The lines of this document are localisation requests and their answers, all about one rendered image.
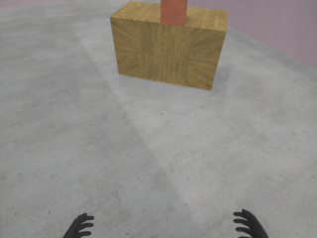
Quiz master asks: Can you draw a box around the carton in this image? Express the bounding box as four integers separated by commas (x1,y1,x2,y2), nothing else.
160,0,188,26

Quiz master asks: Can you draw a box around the robot left hand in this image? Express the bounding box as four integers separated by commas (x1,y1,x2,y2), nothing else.
62,212,94,238

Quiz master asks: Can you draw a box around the pedestal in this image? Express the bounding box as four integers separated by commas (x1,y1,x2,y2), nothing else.
110,0,229,91

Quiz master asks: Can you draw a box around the robot right hand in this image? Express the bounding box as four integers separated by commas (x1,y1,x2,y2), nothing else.
233,209,268,238

